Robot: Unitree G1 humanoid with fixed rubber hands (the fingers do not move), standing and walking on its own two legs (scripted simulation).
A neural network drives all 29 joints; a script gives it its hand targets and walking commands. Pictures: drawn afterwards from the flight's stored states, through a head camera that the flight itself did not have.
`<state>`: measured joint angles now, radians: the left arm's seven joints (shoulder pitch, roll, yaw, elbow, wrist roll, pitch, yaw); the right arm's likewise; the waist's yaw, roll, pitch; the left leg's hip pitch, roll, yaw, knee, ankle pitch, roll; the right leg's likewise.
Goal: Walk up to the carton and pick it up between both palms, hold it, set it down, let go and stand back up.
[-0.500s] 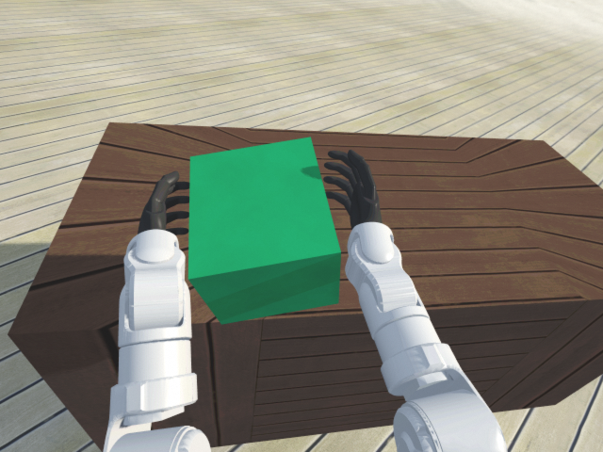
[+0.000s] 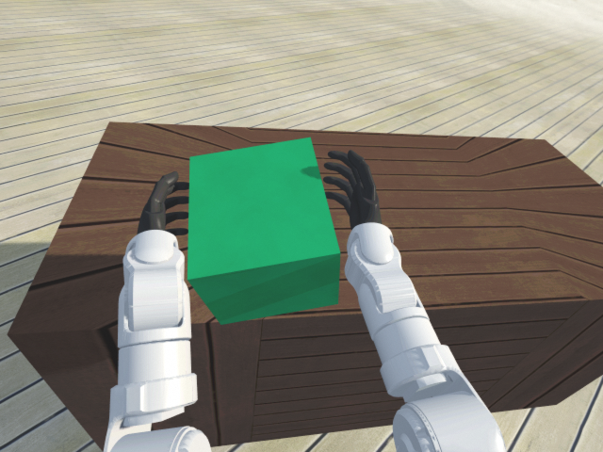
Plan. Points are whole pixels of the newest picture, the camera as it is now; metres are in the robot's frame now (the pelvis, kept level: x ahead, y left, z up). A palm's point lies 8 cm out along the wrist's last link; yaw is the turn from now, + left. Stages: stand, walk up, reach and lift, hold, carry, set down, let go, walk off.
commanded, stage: hold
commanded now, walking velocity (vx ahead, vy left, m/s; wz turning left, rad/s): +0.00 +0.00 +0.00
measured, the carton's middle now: (265, 231) +0.40 +0.01 +0.11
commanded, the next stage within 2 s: none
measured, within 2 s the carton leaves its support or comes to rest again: neither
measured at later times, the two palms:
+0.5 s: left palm (157, 234) +0.35 +0.14 +0.15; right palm (364, 213) +0.36 -0.11 +0.18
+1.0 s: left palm (156, 235) +0.35 +0.15 +0.15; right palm (362, 212) +0.36 -0.11 +0.18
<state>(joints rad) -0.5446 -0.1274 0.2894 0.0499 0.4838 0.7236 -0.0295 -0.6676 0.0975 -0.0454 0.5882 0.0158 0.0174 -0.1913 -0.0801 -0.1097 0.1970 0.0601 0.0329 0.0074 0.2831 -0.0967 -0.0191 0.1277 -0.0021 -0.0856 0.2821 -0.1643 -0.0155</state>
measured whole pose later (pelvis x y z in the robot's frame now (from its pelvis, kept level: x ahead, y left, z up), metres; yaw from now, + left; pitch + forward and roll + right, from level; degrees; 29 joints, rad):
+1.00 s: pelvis +0.00 +0.00 +0.00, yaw +0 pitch -15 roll +0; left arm -0.55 -0.13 0.31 0.07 0.50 0.72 -0.04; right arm -0.68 0.10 -0.06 0.61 0.00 0.01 -0.19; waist -0.08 -0.13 0.19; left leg 0.07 0.04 0.01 0.28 -0.09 -0.02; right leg 0.14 0.00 -0.09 0.28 -0.16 -0.02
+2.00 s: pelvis +0.00 +0.00 +0.00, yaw +0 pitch -15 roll +0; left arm -0.53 -0.14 0.30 0.05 0.50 0.72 -0.04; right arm -0.67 0.10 -0.03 0.59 0.02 0.02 -0.20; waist -0.08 -0.11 0.20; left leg 0.09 0.04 0.01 0.28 -0.10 -0.02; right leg 0.16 0.00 -0.09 0.28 -0.17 -0.02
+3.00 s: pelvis +0.00 +0.00 +0.00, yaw +0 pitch -15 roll +0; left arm -0.56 -0.14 0.32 0.08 0.50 0.72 -0.04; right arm -0.69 0.10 -0.07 0.62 -0.01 0.01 -0.19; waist -0.07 -0.12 0.20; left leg 0.08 0.03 0.01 0.27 -0.09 -0.02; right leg 0.14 0.00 -0.09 0.28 -0.16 -0.02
